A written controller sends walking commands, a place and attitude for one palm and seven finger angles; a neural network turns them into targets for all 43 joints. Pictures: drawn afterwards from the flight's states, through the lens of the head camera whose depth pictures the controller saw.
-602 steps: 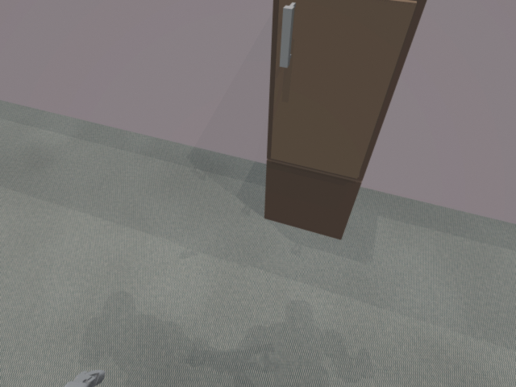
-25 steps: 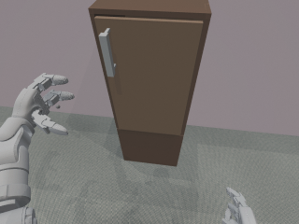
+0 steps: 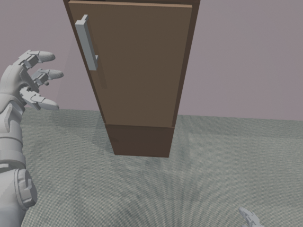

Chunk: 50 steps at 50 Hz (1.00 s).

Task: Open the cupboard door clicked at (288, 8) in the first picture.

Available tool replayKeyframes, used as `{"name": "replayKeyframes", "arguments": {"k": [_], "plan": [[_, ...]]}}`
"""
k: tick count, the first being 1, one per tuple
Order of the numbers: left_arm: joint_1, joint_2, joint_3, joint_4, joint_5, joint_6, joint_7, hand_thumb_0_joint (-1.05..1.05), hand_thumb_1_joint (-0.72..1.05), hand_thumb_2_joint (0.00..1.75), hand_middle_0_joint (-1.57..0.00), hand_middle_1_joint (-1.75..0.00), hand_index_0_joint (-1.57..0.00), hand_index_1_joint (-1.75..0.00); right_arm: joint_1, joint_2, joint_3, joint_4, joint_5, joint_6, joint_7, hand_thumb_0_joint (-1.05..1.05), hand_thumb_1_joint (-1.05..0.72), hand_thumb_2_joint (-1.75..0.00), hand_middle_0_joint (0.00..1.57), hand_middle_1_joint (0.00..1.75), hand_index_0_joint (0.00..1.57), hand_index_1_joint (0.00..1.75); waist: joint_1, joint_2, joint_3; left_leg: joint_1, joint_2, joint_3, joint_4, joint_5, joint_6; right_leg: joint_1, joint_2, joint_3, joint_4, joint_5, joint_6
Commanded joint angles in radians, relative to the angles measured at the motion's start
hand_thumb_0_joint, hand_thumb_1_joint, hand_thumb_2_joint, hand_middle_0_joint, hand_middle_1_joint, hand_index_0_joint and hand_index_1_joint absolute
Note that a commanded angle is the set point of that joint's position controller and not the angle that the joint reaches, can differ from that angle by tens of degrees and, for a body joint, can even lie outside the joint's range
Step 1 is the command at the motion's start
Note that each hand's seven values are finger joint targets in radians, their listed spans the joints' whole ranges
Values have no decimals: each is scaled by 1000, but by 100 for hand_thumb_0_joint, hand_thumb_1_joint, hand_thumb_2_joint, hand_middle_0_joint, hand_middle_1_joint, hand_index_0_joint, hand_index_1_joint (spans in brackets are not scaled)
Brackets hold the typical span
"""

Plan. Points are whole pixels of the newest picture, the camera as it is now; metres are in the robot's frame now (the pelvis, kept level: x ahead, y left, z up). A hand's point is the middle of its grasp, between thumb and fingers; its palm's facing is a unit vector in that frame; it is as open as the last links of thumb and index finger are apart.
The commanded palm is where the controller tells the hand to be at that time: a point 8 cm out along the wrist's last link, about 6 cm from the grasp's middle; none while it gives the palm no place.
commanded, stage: move the hooked fingers beside the handle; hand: left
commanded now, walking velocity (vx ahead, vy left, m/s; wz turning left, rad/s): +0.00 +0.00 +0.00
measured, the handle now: (89, 43) +0.61 +0.20 +0.15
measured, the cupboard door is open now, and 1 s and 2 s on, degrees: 0 0 0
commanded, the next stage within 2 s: none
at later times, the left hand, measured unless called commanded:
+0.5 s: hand (58, 65) +0.50 +0.26 +0.16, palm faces -0.06 -1.00 -0.02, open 14.0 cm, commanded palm +0.49 +0.32 +0.15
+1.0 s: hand (69, 48) +0.58 +0.25 +0.16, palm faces -0.06 -1.00 +0.01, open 13.8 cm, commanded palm +0.55 +0.30 +0.14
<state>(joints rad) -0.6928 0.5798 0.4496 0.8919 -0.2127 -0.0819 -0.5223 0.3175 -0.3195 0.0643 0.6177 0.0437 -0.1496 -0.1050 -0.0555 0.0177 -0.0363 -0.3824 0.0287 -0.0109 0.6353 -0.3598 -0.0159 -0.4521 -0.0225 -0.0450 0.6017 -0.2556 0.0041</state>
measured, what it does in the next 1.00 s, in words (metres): stands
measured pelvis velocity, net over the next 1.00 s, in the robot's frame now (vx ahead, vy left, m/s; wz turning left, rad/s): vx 0.02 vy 0.02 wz -0.04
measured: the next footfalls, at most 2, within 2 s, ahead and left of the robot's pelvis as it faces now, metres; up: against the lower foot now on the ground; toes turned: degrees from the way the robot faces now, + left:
none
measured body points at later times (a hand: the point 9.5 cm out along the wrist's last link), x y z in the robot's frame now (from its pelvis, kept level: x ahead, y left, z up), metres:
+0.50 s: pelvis +0.00 +0.01 -0.01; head +0.09 +0.03 +0.43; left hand +0.50 +0.32 +0.16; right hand -0.01 -0.27 -0.11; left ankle -0.03 +0.13 -0.73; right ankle +0.03 -0.12 -0.73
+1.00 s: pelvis +0.02 +0.02 -0.02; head +0.16 +0.03 +0.41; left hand +0.58 +0.31 +0.16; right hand -0.06 -0.24 -0.11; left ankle -0.03 +0.13 -0.73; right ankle +0.03 -0.12 -0.73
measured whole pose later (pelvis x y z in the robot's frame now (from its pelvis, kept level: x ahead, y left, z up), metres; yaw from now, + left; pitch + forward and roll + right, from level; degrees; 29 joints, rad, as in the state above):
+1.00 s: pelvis +0.02 +0.02 -0.02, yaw -2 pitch +21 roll -3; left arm -1.22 0.90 0.51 1.36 -0.01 -0.15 -0.50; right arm 0.51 -0.30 0.07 0.62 -0.01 0.06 -0.04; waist -0.25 0.03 -0.07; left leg -0.71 0.05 0.00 0.77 -0.43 0.00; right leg -0.75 0.00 -0.03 0.64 -0.26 0.03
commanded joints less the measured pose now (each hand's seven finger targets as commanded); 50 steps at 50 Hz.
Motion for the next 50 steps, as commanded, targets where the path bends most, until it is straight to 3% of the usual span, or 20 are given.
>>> {"name": "replayKeyframes", "arguments": {"k": [1,5,9,11,15,18,19,23,24,25,27,31,33,35,38,40,44,47,49,50], "plan": [[-447,370,63,-68,-3,-64,2,0,-50,30,-30,-120,-30,-120,48,-153,-59,-105,4,-16,3,0,-90,-90,20,30,20,30,-2,24,-285,-21,-39,4,-72,263,36,192,18,25,-29,273,-24],[-552,389,47,-18,23,-104,2,0,-50,30,-30,-120,-30,-120,85,-158,-64,-100,-1,4,7,0,-90,-90,20,30,20,30,-26,19,-321,-24,-35,4,-52,262,38,163,22,30,-15,271,-21],[-639,407,51,-52,22,-159,-6,0,-50,30,-30,-120,-30,-120,120,-157,-71,-92,-8,19,9,0,-90,-90,20,30,20,30,-34,84,-430,30,-31,0,-30,324,33,168,30,30,6,314,-25],[-671,386,30,-3,24,-160,-10,0,-50,30,-30,-120,-30,-120,134,-158,-70,-77,-8,30,9,0,-90,-90,20,30,20,30,-54,75,-402,17,-29,-1,-27,307,34,135,31,26,1,299,-22],[-692,456,65,128,46,-133,-7,0,-50,30,-30,-120,-30,-120,164,-171,-67,-56,-8,56,10,0,-90,-90,20,30,20,30,-66,33,-352,-65,-27,-3,-27,255,40,115,28,29,-2,264,-17],[-765,459,30,148,87,-134,8,0,-50,30,-30,-120,-30,-120,183,-171,-65,-54,-13,70,12,0,-90,-90,20,30,20,30,-87,102,-330,-69,-28,-11,-25,251,37,59,30,24,1,234,-22],[-794,487,37,136,100,-142,15,0,-50,30,-30,-120,-30,-120,198,-173,-68,-45,-16,76,12,0,-90,-90,20,30,20,30,-93,108,-355,-59,-23,-17,-19,263,35,52,29,22,2,234,-19],[-844,465,31,119,88,-181,14,0,-50,30,-30,-120,-30,-120,233,-172,-73,-46,-24,90,17,0,-90,-90,20,30,20,30,-109,117,-444,4,-15,-23,1,339,31,48,43,16,16,276,-24],[-857,511,68,116,82,-186,9,0,-50,30,-30,-120,-30,-120,245,-179,-76,-39,-26,96,19,0,-90,-90,20,30,20,30,-107,112,-493,11,-12,-24,10,354,30,67,41,20,18,293,-20],[-868,514,65,133,84,-185,2,0,-50,30,-30,-120,-30,-120,247,-178,-74,-35,-26,103,19,0,-90,-90,20,30,20,30,-110,132,-495,12,-12,-25,13,368,27,63,42,19,20,303,-21],[-867,526,64,201,94,-163,-3,0,-50,30,-30,-120,-30,-120,257,-180,-70,-27,-25,115,21,0,-90,-90,20,30,20,30,-119,122,-437,-37,-12,-20,14,343,32,43,41,19,14,293,-19],[-891,518,23,259,149,-127,25,0,-50,30,-30,-120,-30,-120,286,-180,-66,-21,-31,134,29,0,-90,-90,20,30,20,30,-138,178,-369,-55,-8,-30,16,337,29,-45,44,7,8,241,-21],[-931,550,36,284,159,-124,43,0,-50,30,-30,-120,-30,-120,301,-185,-62,-22,-34,141,25,0,-90,-90,20,30,20,30,-159,106,-355,-96,-6,-34,19,308,38,-37,47,8,7,237,-17],[-987,561,34,284,164,-130,47,0,-50,30,-30,-120,-30,-120,319,-186,-64,-20,-37,145,24,0,-90,-90,20,30,20,30,-182,116,-388,-90,-1,-33,29,309,39,-40,46,12,8,241,-12],[-1042,586,52,222,172,-167,43,0,-50,30,-30,-120,-30,-120,350,-186,-69,-17,-48,153,27,0,-90,-90,20,30,20,30,-180,208,-519,10,4,-44,57,442,24,-46,53,8,34,304,-24],[-1070,567,36,240,175,-169,38,0,-50,30,-30,-120,-30,-120,364,-182,-69,0,-52,162,33,0,-90,-90,20,30,20,30,-197,241,-531,40,11,-47,76,495,16,-75,57,6,33,323,-20],[-951,612,84,315,177,-130,24,0,-50,30,-30,-120,-30,-120,380,-183,-65,-13,-52,186,40,0,-90,-90,20,30,20,30,-167,178,-519,-19,11,-41,81,532,24,-31,60,-1,45,379,-20],[-913,572,51,299,195,-99,28,0,-50,30,-30,-120,-30,-120,378,-177,-69,-30,-53,201,52,0,-90,-90,20,30,20,30,-161,215,-482,-42,9,-25,81,532,28,-40,60,-2,43,395,-19],[-867,629,105,253,189,-105,32,0,-50,30,-30,-120,-30,-120,385,-179,-73,-45,-53,213,56,0,-90,-90,20,30,20,30,-139,193,-520,-33,10,-26,85,591,28,-5,62,-3,52,440,-19],[-841,608,90,256,191,-100,31,0,-50,30,-30,-120,-30,-120,384,-176,-75,-50,-52,220,60,0,-90,-90,20,30,20,30,-139,176,-509,-46,9,-22,86,588,31,1,63,-3,53,450,-17]]}}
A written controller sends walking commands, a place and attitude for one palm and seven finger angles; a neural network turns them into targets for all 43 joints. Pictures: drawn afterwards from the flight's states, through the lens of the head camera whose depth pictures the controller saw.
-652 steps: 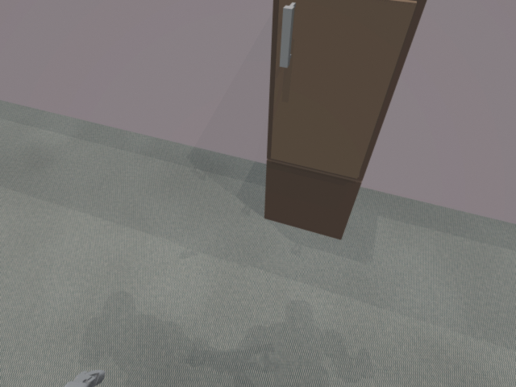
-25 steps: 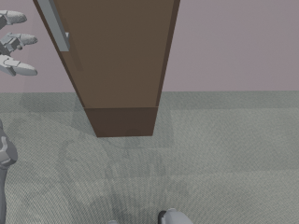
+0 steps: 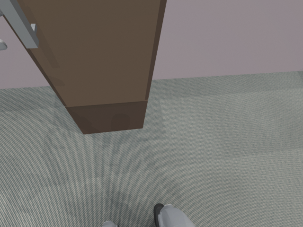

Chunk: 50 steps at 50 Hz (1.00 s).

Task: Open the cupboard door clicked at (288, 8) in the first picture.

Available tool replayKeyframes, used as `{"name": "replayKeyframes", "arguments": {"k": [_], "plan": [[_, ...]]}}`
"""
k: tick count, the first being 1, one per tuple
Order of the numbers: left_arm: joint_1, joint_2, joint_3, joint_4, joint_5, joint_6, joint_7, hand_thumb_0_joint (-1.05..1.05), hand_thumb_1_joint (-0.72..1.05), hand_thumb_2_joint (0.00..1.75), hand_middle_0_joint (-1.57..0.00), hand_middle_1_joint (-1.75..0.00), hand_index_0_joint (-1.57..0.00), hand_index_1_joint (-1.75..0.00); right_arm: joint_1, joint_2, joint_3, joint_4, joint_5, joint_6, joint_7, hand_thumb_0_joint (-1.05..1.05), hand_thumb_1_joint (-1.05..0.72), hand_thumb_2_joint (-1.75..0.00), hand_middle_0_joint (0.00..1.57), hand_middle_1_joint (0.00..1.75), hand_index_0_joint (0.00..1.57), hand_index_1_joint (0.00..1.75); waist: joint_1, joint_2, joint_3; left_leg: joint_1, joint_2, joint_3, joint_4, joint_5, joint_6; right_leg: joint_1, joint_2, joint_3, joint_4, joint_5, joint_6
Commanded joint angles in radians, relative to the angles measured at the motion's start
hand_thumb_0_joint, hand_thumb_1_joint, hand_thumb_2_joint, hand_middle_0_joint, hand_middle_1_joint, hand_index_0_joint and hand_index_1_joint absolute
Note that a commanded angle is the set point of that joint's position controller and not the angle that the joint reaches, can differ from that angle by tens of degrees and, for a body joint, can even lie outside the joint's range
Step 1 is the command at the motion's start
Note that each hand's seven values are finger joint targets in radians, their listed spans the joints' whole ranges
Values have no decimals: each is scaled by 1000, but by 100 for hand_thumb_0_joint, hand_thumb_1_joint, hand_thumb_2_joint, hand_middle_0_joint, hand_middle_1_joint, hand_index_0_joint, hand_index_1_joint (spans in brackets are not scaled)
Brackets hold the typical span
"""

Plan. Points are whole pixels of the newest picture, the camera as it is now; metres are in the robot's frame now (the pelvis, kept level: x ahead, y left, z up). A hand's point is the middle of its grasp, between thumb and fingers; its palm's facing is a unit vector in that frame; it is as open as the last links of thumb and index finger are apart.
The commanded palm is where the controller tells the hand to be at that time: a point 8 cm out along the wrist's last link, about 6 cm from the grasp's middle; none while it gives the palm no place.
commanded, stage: move the hooked fingers beside the handle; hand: left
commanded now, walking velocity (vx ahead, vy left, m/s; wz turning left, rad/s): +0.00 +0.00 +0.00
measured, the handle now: (16, 7) +0.58 +0.21 +0.17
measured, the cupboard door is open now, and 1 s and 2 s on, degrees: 0 0 0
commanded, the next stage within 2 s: slide the fingers in behind the handle in 1.22 s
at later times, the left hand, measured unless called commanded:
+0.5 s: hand out of the picture +0.52 +0.25 +0.16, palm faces +0.00 -1.00 -0.02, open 14.0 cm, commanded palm +0.51 +0.30 +0.16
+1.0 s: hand out of the picture +0.53 +0.26 +0.16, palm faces +0.00 -1.00 -0.01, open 14.0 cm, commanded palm +0.51 +0.31 +0.16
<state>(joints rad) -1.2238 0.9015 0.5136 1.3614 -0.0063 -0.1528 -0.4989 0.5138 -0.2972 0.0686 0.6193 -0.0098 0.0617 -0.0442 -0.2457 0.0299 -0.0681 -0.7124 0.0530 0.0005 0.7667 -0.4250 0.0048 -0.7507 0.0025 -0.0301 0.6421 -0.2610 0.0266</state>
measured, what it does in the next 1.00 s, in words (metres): stands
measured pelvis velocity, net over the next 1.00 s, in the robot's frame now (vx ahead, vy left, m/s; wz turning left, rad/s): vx -0.01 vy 0.00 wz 0.00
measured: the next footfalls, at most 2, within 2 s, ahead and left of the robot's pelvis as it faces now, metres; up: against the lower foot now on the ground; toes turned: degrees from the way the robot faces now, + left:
none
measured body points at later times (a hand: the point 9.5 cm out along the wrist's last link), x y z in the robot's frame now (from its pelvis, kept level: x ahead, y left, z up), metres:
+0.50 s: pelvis +0.01 -0.01 +0.00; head +0.12 +0.01 +0.44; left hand +0.52 +0.30 +0.17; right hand +0.02 -0.28 -0.10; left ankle -0.05 +0.11 -0.71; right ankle +0.01 -0.14 -0.71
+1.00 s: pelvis -0.01 +0.00 +0.00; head +0.13 +0.02 +0.43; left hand +0.52 +0.32 +0.17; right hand -0.09 -0.27 -0.09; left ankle -0.05 +0.11 -0.71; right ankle +0.01 -0.14 -0.71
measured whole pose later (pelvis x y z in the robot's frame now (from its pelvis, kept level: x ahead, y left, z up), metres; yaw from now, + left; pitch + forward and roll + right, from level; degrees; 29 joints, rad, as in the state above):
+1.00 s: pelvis -0.01 +0.00 +0.00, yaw +0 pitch +20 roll -3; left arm -1.20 0.93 0.52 1.37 0.00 -0.16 -0.49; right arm 0.51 -0.31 0.07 0.61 0.00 0.08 -0.05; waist -0.26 0.03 -0.06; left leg -0.73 0.06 0.00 0.79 -0.42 0.00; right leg -0.76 0.01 -0.03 0.66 -0.25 0.02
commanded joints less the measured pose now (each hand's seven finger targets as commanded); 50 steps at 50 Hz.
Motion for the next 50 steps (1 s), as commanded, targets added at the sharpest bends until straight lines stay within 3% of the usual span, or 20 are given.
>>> {"name": "replayKeyframes", "arguments": {"k": [1,3,9,11,12,13,15,16,20,23,26,30,32,34,35,37,38,42,45,50], "plan": [[-304,258,13,-219,-23,-26,6,0,-50,30,-30,-120,-30,-120,186,-199,-81,-55,1,11,2,0,-90,-90,20,30,20,30,43,132,-464,273,-15,-27,-47,624,16,303,39,-18,8,459,-38],[-312,231,10,-274,-49,-40,-6,0,-50,30,-30,-120,-30,-120,184,-200,-87,-59,2,16,4,0,-90,-90,20,30,20,30,38,147,-477,304,-14,-27,-45,649,18,307,42,-17,7,478,-41],[-349,202,23,-451,-101,-84,-18,0,-50,30,-30,-120,-30,-120,164,-191,-100,-48,2,19,16,0,-90,-90,20,30,20,30,52,280,-571,483,-1,-49,-16,837,-5,269,49,-21,13,502,-45],[-315,162,8,-414,-108,-67,-5,0,-50,30,-30,-120,-30,-120,151,-185,-97,-45,3,16,23,0,-90,-90,20,30,20,30,54,253,-513,448,-3,-46,-22,804,-2,267,48,-25,6,491,-43],[-300,181,25,-399,-106,-56,5,0,-50,30,-30,-120,-30,-120,149,-187,-98,-45,4,17,24,0,-90,-90,20,30,20,30,57,210,-494,410,-5,-44,-28,765,4,285,46,-25,6,488,-41],[-302,201,36,-400,-98,-51,15,0,-50,30,-30,-120,-30,-120,144,-189,-94,-50,5,18,22,0,-90,-90,20,30,20,30,66,219,-496,398,-9,-46,-31,772,5,304,44,-22,11,500,-46],[-290,142,-13,-372,-79,-33,34,0,-50,30,-30,-120,-30,-120,130,-177,-94,-53,7,16,25,0,-90,-90,20,30,20,30,59,229,-452,376,-13,-38,-38,748,7,294,39,-22,6,499,-42],[-262,126,-28,-353,-71,-25,43,0,-50,30,-30,-120,-30,-120,128,-176,-95,-55,9,16,26,0,-90,-90,20,30,20,30,59,197,-428,360,-13,-39,-40,732,9,287,38,-26,5,484,-41],[-287,175,1,-312,-63,-37,63,0,-50,30,-30,-120,-30,-120,119,-183,-91,-68,11,18,15,0,-90,-90,20,30,20,30,45,95,-430,292,-22,-29,-50,615,21,345,33,-12,8,491,-36],[-367,131,-40,-343,-69,-69,58,0,-50,30,-30,-120,-30,-120,108,-181,-88,-69,10,8,7,0,-90,-90,20,30,20,30,23,137,-444,309,-25,-23,-50,582,22,337,31,-5,10,484,-39],[-388,207,-2,-289,-62,-82,54,0,-50,30,-30,-120,-30,-120,106,-188,-81,-59,14,5,-1,0,-90,-90,20,30,20,30,19,107,-442,266,-29,-22,-47,501,26,345,28,5,7,444,-34],[-430,225,-20,-239,-40,-81,48,0,-50,30,-30,-120,-30,-120,108,-187,-71,-51,17,-5,-11,0,-90,-90,20,30,20,30,10,145,-436,243,-32,-29,-49,461,25,323,24,5,8,398,-35],[-443,189,-59,-204,-33,-72,47,0,-50,30,-30,-120,-30,-120,114,-186,-68,-45,16,-9,-13,0,-90,-90,20,30,20,30,-7,137,-408,234,-30,-32,-53,428,25,289,24,2,-1,355,-32],[-464,233,-30,-218,-30,-80,41,0,-50,30,-30,-120,-30,-120,126,-190,-66,-43,12,-13,-16,0,-90,-90,20,30,20,30,0,174,-453,256,-28,-37,-50,449,22,297,26,3,4,359,-36],[-454,261,-5,-223,-33,-82,38,0,-50,30,-30,-120,-30,-120,134,-193,-67,-45,12,-13,-17,0,-90,-90,20,30,20,30,9,156,-482,253,-28,-36,-47,461,23,320,27,4,9,376,-37],[-441,263,-1,-232,-35,-84,27,0,-50,30,-30,-120,-30,-120,138,-192,-69,-47,10,-10,-16,0,-90,-90,20,30,20,30,16,162,-507,252,-28,-32,-46,471,21,338,28,4,11,395,-38],[-427,249,-9,-216,-39,-84,22,0,-50,30,-30,-120,-30,-120,142,-192,-67,-48,11,-11,-16,0,-90,-90,20,30,20,30,11,162,-488,247,-29,-33,-47,471,23,321,30,2,11,392,-42],[-386,303,21,-176,-33,-62,15,0,-50,30,-30,-120,-30,-120,151,-201,-65,-49,14,-2,-13,0,-90,-90,20,30,20,30,20,122,-432,186,-27,-28,-59,402,27,318,31,0,-2,339,-35],[-399,325,18,-183,-18,-61,14,0,-50,30,-30,-120,-30,-120,156,-203,-64,-49,13,2,-15,0,-90,-90,20,30,20,30,18,160,-416,180,-27,-25,-59,384,27,290,30,1,-6,308,-35],[-403,337,41,-275,-34,-92,5,0,-50,30,-30,-120,-30,-120,173,-205,-74,-50,8,5,-10,0,-90,-90,20,30,20,30,30,213,-506,284,-18,-39,-54,481,14,279,39,-9,5,334,-42]]}}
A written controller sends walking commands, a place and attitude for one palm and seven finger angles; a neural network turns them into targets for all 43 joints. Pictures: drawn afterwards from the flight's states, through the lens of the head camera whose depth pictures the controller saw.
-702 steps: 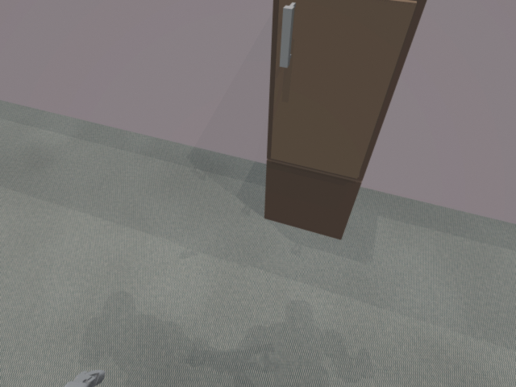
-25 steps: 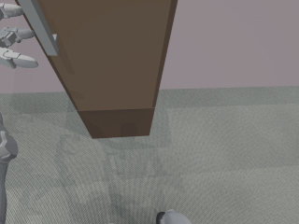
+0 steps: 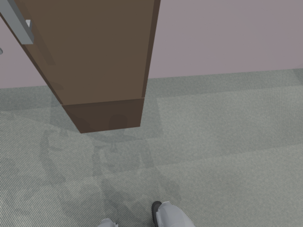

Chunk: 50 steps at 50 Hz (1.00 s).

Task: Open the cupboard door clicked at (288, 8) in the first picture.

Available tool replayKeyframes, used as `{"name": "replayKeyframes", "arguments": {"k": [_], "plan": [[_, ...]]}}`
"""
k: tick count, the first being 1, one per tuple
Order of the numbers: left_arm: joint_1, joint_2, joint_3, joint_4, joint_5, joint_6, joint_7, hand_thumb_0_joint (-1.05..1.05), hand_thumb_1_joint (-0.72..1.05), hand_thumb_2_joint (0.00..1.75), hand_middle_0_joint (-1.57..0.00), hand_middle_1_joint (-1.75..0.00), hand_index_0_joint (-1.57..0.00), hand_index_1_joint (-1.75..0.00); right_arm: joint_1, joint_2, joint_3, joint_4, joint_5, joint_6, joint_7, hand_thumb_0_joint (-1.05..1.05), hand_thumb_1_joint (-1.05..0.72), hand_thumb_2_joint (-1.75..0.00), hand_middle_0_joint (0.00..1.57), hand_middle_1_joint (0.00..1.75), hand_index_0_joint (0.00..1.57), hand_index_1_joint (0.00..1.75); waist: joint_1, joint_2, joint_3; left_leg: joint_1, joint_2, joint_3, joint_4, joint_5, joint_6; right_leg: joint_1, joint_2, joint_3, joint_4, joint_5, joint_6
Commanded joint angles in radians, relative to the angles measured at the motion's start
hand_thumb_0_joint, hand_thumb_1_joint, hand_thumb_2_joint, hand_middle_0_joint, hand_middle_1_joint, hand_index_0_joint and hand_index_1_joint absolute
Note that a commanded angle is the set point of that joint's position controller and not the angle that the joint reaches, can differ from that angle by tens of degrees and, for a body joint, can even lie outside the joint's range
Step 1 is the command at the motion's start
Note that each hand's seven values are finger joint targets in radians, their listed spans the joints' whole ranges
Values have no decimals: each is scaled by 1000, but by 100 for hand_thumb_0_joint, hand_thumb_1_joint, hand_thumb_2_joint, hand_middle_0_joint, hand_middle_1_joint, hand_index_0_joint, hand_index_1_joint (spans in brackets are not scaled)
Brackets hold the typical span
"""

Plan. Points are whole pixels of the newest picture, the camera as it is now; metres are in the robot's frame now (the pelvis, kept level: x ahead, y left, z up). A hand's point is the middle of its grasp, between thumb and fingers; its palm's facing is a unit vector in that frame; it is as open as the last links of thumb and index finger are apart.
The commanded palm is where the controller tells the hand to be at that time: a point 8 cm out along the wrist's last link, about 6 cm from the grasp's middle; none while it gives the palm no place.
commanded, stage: move the hooked fingers beside the handle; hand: left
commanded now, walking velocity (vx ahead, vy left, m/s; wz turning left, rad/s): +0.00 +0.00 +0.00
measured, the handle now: (11, 2) +0.60 +0.21 +0.17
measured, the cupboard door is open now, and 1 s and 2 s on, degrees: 0 0 1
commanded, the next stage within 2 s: slide the fingers in behind the handle in 0.22 s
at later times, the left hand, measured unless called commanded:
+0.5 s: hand out of the picture +0.55 +0.25 +0.16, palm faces -0.03 -1.00 -0.02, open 14.0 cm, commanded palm +0.54 +0.29 +0.16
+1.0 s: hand (10, 23) +0.55 +0.21 +0.16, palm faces -0.01 -1.00 -0.02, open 13.9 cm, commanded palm +0.53 +0.26 +0.16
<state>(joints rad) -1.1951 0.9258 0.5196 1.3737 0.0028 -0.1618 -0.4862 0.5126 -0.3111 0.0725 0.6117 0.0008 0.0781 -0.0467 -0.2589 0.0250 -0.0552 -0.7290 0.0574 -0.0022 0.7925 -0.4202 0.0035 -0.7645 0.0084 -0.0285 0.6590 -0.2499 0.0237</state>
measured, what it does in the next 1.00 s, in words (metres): stands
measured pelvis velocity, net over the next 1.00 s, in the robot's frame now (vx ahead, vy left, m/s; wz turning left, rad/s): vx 0.01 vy -0.01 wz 0.02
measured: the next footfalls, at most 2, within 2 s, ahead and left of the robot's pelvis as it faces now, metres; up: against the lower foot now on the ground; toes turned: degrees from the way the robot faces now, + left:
none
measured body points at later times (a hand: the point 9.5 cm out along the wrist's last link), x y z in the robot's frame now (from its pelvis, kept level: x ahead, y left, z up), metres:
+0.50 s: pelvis +0.02 +0.00 +0.00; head +0.14 +0.03 +0.43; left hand +0.55 +0.30 +0.16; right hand -0.01 -0.26 -0.10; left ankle -0.04 +0.11 -0.71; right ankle +0.03 -0.14 -0.71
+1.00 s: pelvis +0.01 -0.01 +0.00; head +0.13 +0.00 +0.44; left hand +0.55 +0.27 +0.16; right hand -0.01 -0.28 -0.10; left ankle -0.04 +0.11 -0.71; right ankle +0.03 -0.14 -0.71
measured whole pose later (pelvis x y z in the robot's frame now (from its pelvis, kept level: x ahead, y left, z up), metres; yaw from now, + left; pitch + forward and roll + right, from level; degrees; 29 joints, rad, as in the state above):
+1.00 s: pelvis +0.01 -0.01 +0.00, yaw +1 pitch +19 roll -3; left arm -1.14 0.72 0.43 1.28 -0.04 -0.17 -0.37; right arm 0.46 -0.29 0.05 0.61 -0.01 0.06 -0.02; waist -0.22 0.04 -0.07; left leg -0.68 0.06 -0.02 0.77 -0.43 -0.01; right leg -0.72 0.01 -0.05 0.67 -0.28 0.01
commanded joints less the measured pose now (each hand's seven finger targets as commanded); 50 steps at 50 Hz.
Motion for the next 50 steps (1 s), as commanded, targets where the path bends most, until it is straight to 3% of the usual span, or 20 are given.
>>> {"name": "replayKeyframes", "arguments": {"k": [1,3,5,6,8,9,12,16,21,27,29,33,35,38,39,40,44,46,48,50], "plan": [[-424,296,35,-300,-50,-86,-13,0,-50,30,-30,-120,-30,-120,176,-191,-79,-42,-4,-11,-4,0,-90,-90,20,30,20,30,48,239,-534,327,-20,-38,-77,503,10,284,36,-14,-11,327,-42],[-420,238,2,-304,-62,-85,-22,0,-50,30,-30,-120,-30,-120,178,-190,-82,-36,-6,-8,0,0,-90,-90,20,30,20,30,36,251,-513,363,-16,-44,-69,552,7,242,41,-21,-13,329,-45],[-415,199,-26,-247,-68,-61,-27,0,-50,30,-30,-120,-30,-120,174,-190,-80,-24,-3,-7,1,0,-90,-90,20,30,20,30,21,212,-439,324,-14,-44,-75,486,11,207,42,-27,-27,281,-38],[-413,214,-14,-231,-69,-50,-24,0,-50,30,-30,-120,-30,-120,177,-192,-80,-22,-3,-7,0,0,-90,-90,20,30,20,30,20,176,-416,294,-15,-45,-79,458,16,214,41,-28,-28,272,-37],[-424,226,-1,-257,-63,-46,-17,0,-50,30,-30,-120,-30,-120,179,-192,-80,-28,-5,-11,-2,0,-90,-90,20,30,20,30,33,219,-445,317,-18,-48,-80,493,14,223,39,-27,-20,288,-44],[-424,197,-31,-265,-57,-42,-14,0,-50,30,-30,-120,-30,-120,177,-185,-79,-27,-5,-12,0,0,-90,-90,20,30,20,30,27,257,-457,335,-17,-45,-73,525,9,210,38,-26,-17,303,-43],[-405,171,-40,-269,-53,-46,8,0,-50,30,-30,-120,-30,-120,181,-181,-81,-28,-10,-12,6,0,-90,-90,20,30,20,30,26,212,-440,338,-11,-52,-66,554,2,200,42,-33,-13,308,-42],[-430,192,-15,-281,-62,-64,19,0,-50,30,-30,-120,-30,-120,168,-181,-81,-34,-10,-12,6,0,-90,-90,20,30,20,30,23,199,-456,330,-11,-50,-58,562,4,227,41,-28,-3,339,-40],[-428,106,-65,-320,-64,-66,35,0,-50,30,-30,-120,-30,-120,163,-171,-86,-33,-12,-16,12,0,-90,-90,20,30,20,30,23,235,-483,387,-6,-57,-48,643,-7,206,41,-33,1,352,-39],[-427,119,-31,-329,-72,-55,62,0,-50,30,-30,-120,-30,-120,162,-169,-90,-37,-13,-17,17,0,-90,-90,20,30,20,30,28,172,-513,339,-13,-44,-46,631,9,290,38,-22,10,433,-37],[-433,92,-52,-366,-67,-63,71,0,-50,30,-30,-120,-30,-120,158,-163,-91,-35,-13,-19,20,0,-90,-90,20,30,20,30,31,233,-532,376,-13,-45,-43,669,4,276,38,-21,10,440,-39],[-413,16,-95,-386,-78,-66,77,0,-50,30,-30,-120,-30,-120,155,-158,-96,-32,-13,-21,23,0,-90,-90,20,30,20,30,25,197,-512,390,-12,-51,-48,673,8,279,41,-24,1,435,-41],[-408,10,-88,-371,-90,-60,78,0,-50,30,-30,-120,-30,-120,147,-158,-97,-26,-12,-24,23,0,-90,-90,20,30,20,30,25,193,-505,374,-16,-40,-53,632,11,292,40,-22,-3,437,-39],[-395,64,-39,-309,-88,-46,94,0,-50,30,-30,-120,-30,-120,149,-165,-91,-26,-13,-23,18,0,-90,-90,20,30,20,30,30,116,-451,276,-26,-32,-69,538,23,340,35,-17,-4,443,-41],[-408,56,-57,-301,-78,-42,101,0,-50,30,-30,-120,-30,-120,141,-160,-89,-28,-9,-23,19,0,-90,-90,20,30,20,30,26,152,-435,263,-30,-24,-72,518,23,335,31,-11,-6,439,-39],[-406,74,-50,-304,-64,-44,111,0,-50,30,-30,-120,-30,-120,146,-160,-90,-28,-9,-24,19,0,-90,-90,20,30,20,30,30,136,-432,251,-31,-23,-72,504,25,340,29,-10,-6,433,-38],[-426,49,-82,-350,-38,-77,132,0,-50,30,-30,-120,-30,-120,148,-151,-94,-31,-12,-29,20,0,-90,-90,20,30,20,30,27,178,-495,299,-31,-27,-69,532,21,344,27,-6,0,439,-37],[-413,11,-99,-320,-56,-74,121,0,-50,30,-30,-120,-30,-120,142,-154,-94,-28,-11,-33,20,0,-90,-90,20,30,20,30,20,152,-472,289,-31,-19,-70,491,23,337,29,-4,-9,416,-36],[-416,36,-69,-297,-74,-72,108,0,-50,30,-30,-120,-30,-120,148,-163,-94,-29,-10,-35,13,0,-90,-90,20,30,20,30,18,95,-478,265,-33,-21,-77,472,29,364,29,-4,-8,426,-38],[-434,65,-48,-295,-74,-69,105,0,-50,30,-30,-120,-30,-120,145,-163,-94,-26,-8,-38,10,0,-90,-90,20,30,20,30,25,122,-490,261,-35,-19,-78,460,26,372,26,1,-9,418,-37]]}}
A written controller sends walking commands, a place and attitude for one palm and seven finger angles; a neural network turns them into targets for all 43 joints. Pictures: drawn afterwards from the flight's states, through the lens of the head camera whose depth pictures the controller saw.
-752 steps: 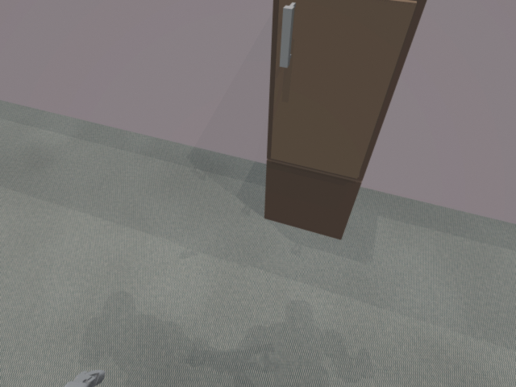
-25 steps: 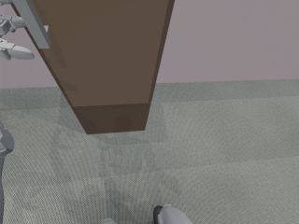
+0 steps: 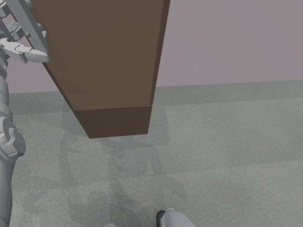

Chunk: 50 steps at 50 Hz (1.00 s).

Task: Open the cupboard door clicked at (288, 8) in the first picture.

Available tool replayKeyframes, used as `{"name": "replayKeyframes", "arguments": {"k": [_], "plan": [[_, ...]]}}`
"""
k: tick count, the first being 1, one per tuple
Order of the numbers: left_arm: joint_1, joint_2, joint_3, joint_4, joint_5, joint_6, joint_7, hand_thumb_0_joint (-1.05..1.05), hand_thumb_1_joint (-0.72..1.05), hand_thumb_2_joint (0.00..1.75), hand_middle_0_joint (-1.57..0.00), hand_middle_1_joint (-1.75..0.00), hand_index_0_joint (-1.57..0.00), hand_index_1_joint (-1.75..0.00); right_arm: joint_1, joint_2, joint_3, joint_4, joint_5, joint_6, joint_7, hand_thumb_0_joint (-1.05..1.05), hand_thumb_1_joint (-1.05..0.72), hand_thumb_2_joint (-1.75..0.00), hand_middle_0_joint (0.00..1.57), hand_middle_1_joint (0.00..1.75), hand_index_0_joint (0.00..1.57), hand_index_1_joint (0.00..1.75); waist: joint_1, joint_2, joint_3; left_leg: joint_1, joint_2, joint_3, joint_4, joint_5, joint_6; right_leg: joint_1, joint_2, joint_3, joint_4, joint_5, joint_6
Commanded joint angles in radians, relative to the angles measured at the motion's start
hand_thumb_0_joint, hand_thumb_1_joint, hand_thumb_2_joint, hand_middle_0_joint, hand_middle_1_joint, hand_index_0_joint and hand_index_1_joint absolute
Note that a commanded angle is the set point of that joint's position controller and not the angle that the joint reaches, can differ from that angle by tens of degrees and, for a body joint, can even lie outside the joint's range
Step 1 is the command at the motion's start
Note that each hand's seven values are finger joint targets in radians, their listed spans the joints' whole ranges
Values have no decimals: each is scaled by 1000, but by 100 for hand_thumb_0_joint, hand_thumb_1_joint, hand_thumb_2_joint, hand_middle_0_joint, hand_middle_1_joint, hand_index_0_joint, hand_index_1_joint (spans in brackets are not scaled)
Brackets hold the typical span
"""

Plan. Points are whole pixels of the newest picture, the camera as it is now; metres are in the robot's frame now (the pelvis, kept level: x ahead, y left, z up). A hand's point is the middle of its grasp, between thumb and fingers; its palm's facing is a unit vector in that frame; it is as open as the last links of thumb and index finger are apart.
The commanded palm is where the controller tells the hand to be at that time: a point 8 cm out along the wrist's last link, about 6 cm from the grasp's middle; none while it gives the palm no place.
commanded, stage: slide the fingers in behind the handle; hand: left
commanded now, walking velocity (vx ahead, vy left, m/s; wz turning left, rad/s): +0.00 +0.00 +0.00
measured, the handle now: (29, 15) +0.59 +0.21 +0.17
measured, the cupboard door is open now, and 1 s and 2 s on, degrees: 0 1 1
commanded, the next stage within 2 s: close the thumb around the handle in 0.92 s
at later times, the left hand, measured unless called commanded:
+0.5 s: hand (39, 34) +0.54 +0.19 +0.16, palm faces -0.04 -1.00 +0.00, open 13.9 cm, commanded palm +0.52 +0.23 +0.16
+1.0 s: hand (40, 35) +0.54 +0.18 +0.16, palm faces -0.02 -1.00 -0.01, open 14.0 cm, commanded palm +0.51 +0.23 +0.16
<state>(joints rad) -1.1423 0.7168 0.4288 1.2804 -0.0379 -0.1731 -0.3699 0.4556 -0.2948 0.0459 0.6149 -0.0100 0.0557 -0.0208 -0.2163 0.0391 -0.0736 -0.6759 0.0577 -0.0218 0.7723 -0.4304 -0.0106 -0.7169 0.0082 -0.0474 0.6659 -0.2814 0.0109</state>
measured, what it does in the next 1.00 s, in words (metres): stands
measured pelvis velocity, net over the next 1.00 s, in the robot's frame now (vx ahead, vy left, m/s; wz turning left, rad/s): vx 0.00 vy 0.01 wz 0.00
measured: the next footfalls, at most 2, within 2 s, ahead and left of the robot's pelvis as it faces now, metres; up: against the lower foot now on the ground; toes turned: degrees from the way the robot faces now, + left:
none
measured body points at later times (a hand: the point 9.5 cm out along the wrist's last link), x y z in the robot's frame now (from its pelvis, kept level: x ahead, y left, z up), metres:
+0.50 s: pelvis -0.01 +0.01 +0.00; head +0.11 +0.02 +0.43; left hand +0.54 +0.24 +0.16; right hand -0.06 -0.25 -0.10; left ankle -0.05 +0.12 -0.71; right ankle +0.01 -0.13 -0.71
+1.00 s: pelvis +0.00 +0.01 +0.00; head +0.10 +0.01 +0.44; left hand +0.53 +0.24 +0.16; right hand -0.02 -0.26 -0.11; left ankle -0.05 +0.12 -0.71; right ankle +0.01 -0.13 -0.71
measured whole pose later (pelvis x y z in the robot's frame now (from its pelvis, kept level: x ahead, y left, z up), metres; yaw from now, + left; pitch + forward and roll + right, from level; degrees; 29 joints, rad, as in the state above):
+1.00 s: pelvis +0.00 +0.01 +0.00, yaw +0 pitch +17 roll -2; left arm -1.11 0.59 0.40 1.25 -0.05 -0.20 -0.26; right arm 0.45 -0.28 0.03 0.64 -0.02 0.02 -0.01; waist -0.20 0.05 -0.08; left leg -0.64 0.05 -0.01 0.76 -0.43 0.00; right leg -0.68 0.00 -0.04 0.67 -0.29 0.02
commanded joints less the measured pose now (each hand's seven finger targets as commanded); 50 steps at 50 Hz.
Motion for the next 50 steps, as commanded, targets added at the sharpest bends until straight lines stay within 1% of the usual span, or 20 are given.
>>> {"name": "replayKeyframes", "arguments": {"k": [1,3,5,7,10,14,15,18,20,24,27,30,34,36,38,39,43,44,47,50], "plan": [[-490,242,14,-210,-31,-57,-11,0,-50,30,-30,-120,-30,-120,197,-175,-64,-33,3,-17,-15,0,-90,-90,20,30,20,30,-19,135,-463,212,-37,1,-61,466,39,307,25,19,-16,437,-25],[-504,252,22,-237,-21,-70,8,0,-50,30,-30,-120,-30,-120,200,-173,-65,-32,-1,-21,-13,0,-90,-90,20,30,20,30,-16,156,-460,232,-34,-3,-58,484,39,289,26,16,-15,429,-28],[-475,284,52,-220,-16,-76,26,0,-50,30,-30,-120,-30,-120,199,-173,-64,-37,-1,-22,-9,0,-90,-90,20,30,20,30,-5,113,-462,205,-33,-2,-61,462,39,311,28,19,-16,421,-25],[-497,300,56,-224,-12,-76,40,0,-50,30,-30,-120,-30,-120,195,-174,-63,-39,2,-22,-10,0,-90,-90,20,30,20,30,-14,91,-453,172,-35,4,-68,422,42,332,24,25,-20,415,-20],[-477,303,62,-235,-2,-86,45,0,-50,30,-30,-120,-30,-120,197,-172,-65,-43,1,-24,-8,0,-90,-90,20,30,20,30,5,138,-485,204,-36,3,-67,462,37,337,24,23,-12,433,-27],[-515,221,4,-225,-15,-82,41,0,-50,30,-30,-120,-30,-120,198,-173,-66,-34,2,-28,-8,0,-90,-90,20,30,20,30,-26,118,-444,220,-32,-2,-77,423,38,284,28,17,-29,377,-21],[-491,235,22,-210,-13,-80,41,0,-50,30,-30,-120,-30,-120,201,-175,-69,-33,1,-30,-9,0,-90,-90,20,30,20,30,-13,116,-442,217,-32,-4,-77,418,36,282,28,15,-28,363,-24],[-523,182,-10,-224,-23,-80,42,0,-50,30,-30,-120,-30,-120,205,-175,-69,-26,-2,-37,-11,0,-90,-90,20,30,20,30,-27,133,-444,252,-31,-9,-77,436,36,248,30,10,-29,352,-27],[-520,197,7,-199,-22,-78,51,0,-50,30,-30,-120,-30,-120,213,-174,-68,-13,-5,-40,-9,0,-90,-90,20,30,20,30,-24,121,-438,245,-27,-14,-74,443,31,246,29,8,-29,349,-26],[-523,134,-25,-231,-20,-83,73,0,-50,30,-30,-120,-30,-120,215,-167,-72,-13,-10,-45,-1,0,-90,-90,20,30,20,30,-19,151,-455,283,-26,-21,-73,488,23,222,30,0,-21,354,-28],[-505,134,-14,-242,-18,-88,93,0,-50,30,-30,-120,-30,-120,214,-167,-75,-15,-11,-46,6,0,-90,-90,20,30,20,30,-13,126,-461,280,-25,-19,-70,503,23,241,32,2,-17,372,-28],[-508,108,-31,-270,-12,-96,99,0,-50,30,-30,-120,-30,-120,212,-163,-78,-13,-12,-45,9,0,-90,-90,20,30,20,30,-7,166,-469,313,-24,-24,-66,549,16,228,31,-1,-13,382,-30],[-490,118,-15,-284,-20,-97,102,0,-50,30,-30,-120,-30,-120,208,-165,-80,-13,-10,-44,10,0,-90,-90,20,30,20,30,-4,129,-485,311,-24,-20,-63,574,20,260,33,3,-12,422,-29],[-489,77,-39,-280,-27,-91,97,0,-50,30,-30,-120,-30,-120,202,-162,-82,-9,-10,-45,11,0,-90,-90,20,30,20,30,-10,121,-457,303,-26,-15,-66,554,21,256,33,1,-17,419,-27],[-475,129,-4,-280,-24,-96,98,0,-50,30,-30,-120,-30,-120,199,-167,-79,-15,-8,-43,8,0,-90,-90,20,30,20,30,6,133,-456,291,-29,-13,-67,551,24,278,32,5,-14,424,-33],[-482,126,-1,-291,-27,-96,100,0,-50,30,-30,-120,-30,-120,199,-164,-80,-13,-9,-44,9,0,-90,-90,20,30,20,30,3,126,-481,299,-29,-11,-66,561,24,289,32,6,-12,443,-30],[-462,70,-39,-290,-31,-98,97,0,-50,30,-30,-120,-30,-120,190,-159,-80,-18,-8,-47,10,0,-90,-90,20,30,20,30,0,117,-442,300,-30,-11,-67,571,25,275,32,3,-15,440,-31],[-451,95,-20,-277,-29,-94,98,0,-50,30,-30,-120,-30,-120,189,-161,-80,-15,-7,-46,8,0,-90,-90,20,30,20,30,6,111,-453,293,-29,-10,-66,564,24,281,31,3,-12,439,-29],[-483,86,-38,-248,-28,-86,98,0,-50,30,-30,-120,-30,-120,185,-162,-78,-12,-5,-47,4,0,-90,-90,20,30,20,30,-13,76,-407,244,-35,-3,-78,475,30,282,28,7,-23,408,-25],[-478,121,-16,-244,-18,-91,98,0,-50,30,-30,-120,-30,-120,188,-162,-77,-13,-5,-50,1,0,-90,-90,20,30,20,30,-1,107,-454,256,-39,-3,-69,508,30,301,25,13,-12,436,-28]]}}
